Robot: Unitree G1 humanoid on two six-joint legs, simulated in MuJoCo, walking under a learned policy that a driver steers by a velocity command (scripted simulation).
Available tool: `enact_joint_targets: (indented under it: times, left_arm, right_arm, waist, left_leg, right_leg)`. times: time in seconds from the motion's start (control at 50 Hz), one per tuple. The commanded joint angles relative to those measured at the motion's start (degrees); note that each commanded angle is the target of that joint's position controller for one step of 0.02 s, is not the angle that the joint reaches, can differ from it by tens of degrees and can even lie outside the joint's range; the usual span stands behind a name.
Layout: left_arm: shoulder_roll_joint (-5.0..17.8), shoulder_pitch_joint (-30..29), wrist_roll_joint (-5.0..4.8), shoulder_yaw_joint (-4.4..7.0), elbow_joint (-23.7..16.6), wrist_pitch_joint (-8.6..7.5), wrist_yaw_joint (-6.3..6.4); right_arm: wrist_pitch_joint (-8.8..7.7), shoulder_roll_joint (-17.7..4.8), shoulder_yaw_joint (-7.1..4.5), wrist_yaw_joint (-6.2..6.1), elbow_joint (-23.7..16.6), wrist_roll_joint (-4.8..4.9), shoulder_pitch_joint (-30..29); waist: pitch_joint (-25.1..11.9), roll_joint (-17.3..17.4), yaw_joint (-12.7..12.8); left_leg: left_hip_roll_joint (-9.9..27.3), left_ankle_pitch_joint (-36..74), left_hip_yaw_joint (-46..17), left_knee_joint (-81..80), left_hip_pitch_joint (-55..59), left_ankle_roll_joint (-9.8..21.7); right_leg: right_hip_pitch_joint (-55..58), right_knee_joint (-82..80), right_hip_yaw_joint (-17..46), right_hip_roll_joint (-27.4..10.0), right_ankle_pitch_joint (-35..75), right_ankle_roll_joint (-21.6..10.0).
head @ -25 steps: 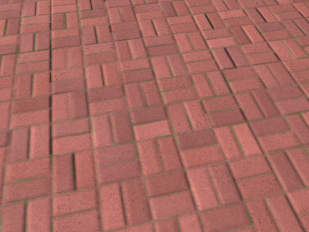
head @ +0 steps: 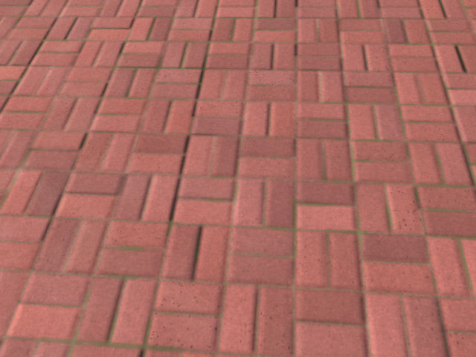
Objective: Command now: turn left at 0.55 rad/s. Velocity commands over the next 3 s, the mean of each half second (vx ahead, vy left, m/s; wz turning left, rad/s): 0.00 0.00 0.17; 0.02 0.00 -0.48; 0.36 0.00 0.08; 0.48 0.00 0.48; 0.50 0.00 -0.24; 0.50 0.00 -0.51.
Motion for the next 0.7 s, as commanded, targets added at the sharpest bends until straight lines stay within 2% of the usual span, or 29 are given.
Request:
enact_joint_targets:
  times: [0.02,0.06,0.1,0.14,0.16,0.18,0.2,0.22,0.24,0.26,0.28,0.3,0.34,0.36,0.4,0.44,0.5,0.54,0.58,0.62,0.64,0.66,0.68,0.7]
  left_arm:
    - [12.31,0.43,-0.23,3.53,-3.02,0.14,0.07]
    - [13.28,-0.10,-0.61,3.95,-2.99,0.22,-0.50]
    - [13.67,-0.34,-1.40,4.20,-2.69,0.03,-1.03]
    - [13.39,-1.51,-2.66,4.17,-2.23,-0.23,-1.22]
    - [11.66,1.20,-2.73,3.65,-0.82,-0.57,-1.43]
    - [8.55,2.86,-0.49,2.65,-1.03,-0.85,-1.72]
    - [5.76,-0.13,1.06,1.34,-4.00,-1.01,-1.62]
    - [9.42,-3.15,0.01,2.42,-3.31,-0.63,-1.27]
    - [9.67,-2.54,-1.36,2.65,-2.41,-0.12,-1.35]
    - [9.01,-0.67,-1.51,2.64,-0.58,0.36,-1.10]
    - [9.01,0.39,-0.94,2.65,0.66,0.86,-0.83]
    - [8.77,2.05,-0.82,2.61,1.74,1.12,-0.88]
    - [7.94,3.56,-1.45,2.17,2.68,1.14,-1.15]
    - [7.78,2.48,-1.60,1.91,2.39,1.09,-1.20]
    - [8.67,0.20,-1.67,1.85,1.07,1.10,-1.12]
    - [9.46,-0.08,-1.92,2.02,0.27,1.31,-1.03]
    - [8.74,0.24,-1.95,2.01,-0.37,1.66,-1.06]
    - [8.03,0.75,-1.90,1.92,-0.65,1.79,-1.41]
    - [7.68,1.24,-1.99,1.89,-0.98,1.84,-2.01]
    - [7.45,2.45,-2.11,1.97,-1.07,1.90,-2.76]
    - [7.38,3.85,-2.09,2.09,-0.74,1.92,-3.13]
    - [8.09,5.42,-1.87,2.45,-0.43,1.83,-3.27]
    - [11.94,6.22,-1.55,3.63,-0.70,1.71,-2.77]
    - [18.85,7.06,-1.40,5.11,-2.12,1.41,-1.75]
  right_arm:
    - [-0.84,-1.85,0.51,0.93,-7.06,-0.13,-4.82]
    - [-0.62,-2.67,0.30,1.33,-7.56,-0.16,-4.28]
    - [-0.21,-3.24,-0.04,1.73,-7.90,-0.14,-3.54]
    - [-0.02,-2.98,-0.36,2.02,-7.02,-0.33,-0.30]
    - [-0.12,-4.27,-0.90,1.60,-6.35,-0.58,1.91]
    - [-0.30,-9.36,-2.20,0.71,-6.54,-0.58,4.35]
    - [-1.01,-12.56,-2.25,0.50,-7.59,-2.23,3.48]
    - [-2.28,-7.03,-0.64,0.84,-7.32,-3.35,4.04]
    - [-3.24,-4.18,0.59,0.94,-6.40,-3.58,1.04]
    - [-3.74,-2.82,0.97,0.84,-5.86,-3.02,-2.38]
    - [-4.10,-0.92,1.76,0.76,-5.29,-2.44,-4.73]
    - [-4.35,-0.14,2.28,0.55,-4.45,-2.69,-5.59]
    - [-4.56,0.02,2.36,0.23,-3.23,-3.36,-6.56]
    - [-4.50,-0.70,2.14,-0.01,-2.87,-3.38,-6.75]
    - [-3.90,-3.57,1.23,-0.57,-1.71,-2.99,-5.41]
    - [-3.19,-5.29,0.51,-0.94,-0.92,-2.49,-4.58]
    - [-2.68,-5.21,0.16,-1.21,-0.40,-2.18,-5.03]
    - [-2.50,-5.13,-0.05,-1.27,-0.30,-2.15,-5.94]
    - [-2.25,-5.43,-0.33,-1.33,-0.18,-1.95,-6.61]
    - [-1.88,-5.91,-0.61,-1.47,-0.02,-1.36,-7.45]
    - [-1.65,-6.05,-0.72,-1.56,0.13,-0.86,-8.02]
    - [-1.48,-5.71,-0.78,-1.59,0.87,-0.30,-7.09]
    - [-1.65,-3.88,-0.54,-1.38,1.64,-0.78,-4.36]
    - [-2.02,-0.34,0.67,-1.04,-1.12,-3.97,-7.06]
  waist:
    - [-5.55,-11.61,2.42]
    - [-5.96,-12.30,2.21]
    - [-5.93,-12.67,1.74]
    - [-6.19,-11.57,-0.78]
    - [-7.06,-8.31,-1.50]
    - [-9.96,3.91,-0.91]
    - [-10.95,15.94,-1.39]
    - [-13.29,7.33,-4.72]
    - [-10.77,6.20,-2.60]
    - [-9.21,4.83,-0.99]
    - [-7.69,5.36,-0.27]
    - [-7.16,6.07,0.69]
    - [-6.69,5.89,1.07]
    - [-6.03,5.76,0.29]
    - [-5.00,5.42,-1.48]
    - [-3.92,4.84,-2.27]
    - [-2.93,3.88,-2.23]
    - [-3.68,3.70,-1.73]
    - [-5.02,3.97,-1.21]
    - [-6.21,4.42,-0.06]
    - [-6.68,4.62,1.02]
    - [-6.81,3.77,1.94]
    - [-6.86,-4.18,1.08]
    - [-6.34,-20.77,0.14]
  left_leg:
    - [2.18,-0.81,3.14,-7.74,-2.23,-0.11]
    - [1.81,-0.67,5.46,-12.40,2.27,0.93]
    - [1.42,0.72,6.65,-17.92,4.99,2.49]
    - [0.08,8.88,7.93,-29.85,12.17,5.56]
    - [-0.44,17.06,5.94,-36.61,19.60,7.66]
    - [9.37,36.98,-7.60,-37.18,31.76,11.30]
    - [23.67,50.62,-23.05,-36.19,32.59,23.65]
    - [23.41,46.01,-19.68,-37.27,28.68,26.89]
    - [19.57,40.23,-13.47,-37.75,25.09,23.95]
    - [15.87,33.05,-9.53,-38.47,23.60,20.54]
    - [14.43,32.63,-7.09,-38.90,21.78,18.84]
    - [13.02,34.62,-4.31,-39.31,18.86,18.37]
    - [11.73,32.38,-0.89,-39.83,17.99,17.86]
    - [11.87,30.54,-0.51,-39.91,18.39,17.93]
    - [14.28,27.98,-2.58,-39.98,20.21,19.46]
    - [16.95,25.81,-4.95,-40.30,21.61,21.00]
    - [19.21,26.38,-5.85,-40.56,22.77,21.93]
    - [19.53,30.33,-4.38,-39.77,23.37,21.82]
    - [19.57,34.63,-2.43,-38.31,24.22,21.18]
    - [19.11,36.07,-0.12,-35.87,24.44,19.57]
    - [18.26,34.90,1.60,-33.73,23.66,17.98]
    - [16.54,30.00,3.93,-30.29,21.51,14.99]
    - [12.24,18.76,8.86,-21.08,14.71,9.67]
    - [2.59,-11.35,12.63,-4.44,-3.60,3.08]
  right_leg:
    - [10.15,-4.87,8.18,-14.41,27.15,-11.97]
    - [8.43,-4.27,6.63,-14.94,28.11,-11.82]
    - [8.35,-2.71,6.04,-15.76,27.87,-11.17]
    - [5.80,1.84,4.02,-14.82,25.82,-8.37]
    - [1.63,6.37,1.51,-12.62,20.50,-4.93]
    - [-10.08,19.14,-3.70,-7.87,3.45,0.67]
    - [-22.95,30.28,-2.70,-0.45,-24.86,4.55]
    - [-21.24,38.14,4.21,-2.31,-25.77,4.97]
    - [-19.79,38.67,5.47,-3.19,-22.41,4.51]
    - [-18.94,36.38,5.72,-3.69,-18.64,4.59]
    - [-17.41,34.36,6.02,-3.94,-14.42,5.26]
    - [-13.64,33.65,5.90,-3.40,-11.03,5.89]
    - [-10.03,27.90,5.72,-2.86,-7.69,6.39]
    - [-9.48,24.86,5.31,-2.70,-7.36,6.37]
    - [-10.66,22.57,4.41,-2.42,-9.40,6.17]
    - [-12.94,23.16,3.96,-2.47,-12.11,5.90]
    - [-14.84,24.17,3.58,-2.92,-14.05,5.39]
    - [-13.66,23.23,2.64,-2.74,-14.32,4.87]
    - [-11.48,20.57,1.33,-2.17,-13.53,4.08]
    - [-8.04,14.66,-0.29,-1.19,-9.83,2.75]
    - [-5.01,9.29,-1.49,-0.22,-5.53,1.65]
    - [-0.82,2.27,-1.35,0.75,1.70,-0.13]
    - [5.70,-3.31,6.72,-2.94,15.96,-3.18]
    - [14.20,-3.42,27.99,-17.66,40.59,-12.36]
Next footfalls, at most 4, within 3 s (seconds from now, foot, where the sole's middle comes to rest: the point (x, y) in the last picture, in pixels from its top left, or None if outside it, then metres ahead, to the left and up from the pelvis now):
0.16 left None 0.03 0.14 -0.78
0.68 right None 0.01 -0.08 -0.78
1.22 left None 0.14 0.12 -0.78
1.64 right None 0.39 -0.16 -0.78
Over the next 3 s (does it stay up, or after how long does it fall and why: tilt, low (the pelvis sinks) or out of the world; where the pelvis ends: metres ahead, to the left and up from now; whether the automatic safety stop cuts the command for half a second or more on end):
stays up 0.98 -0.04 0.00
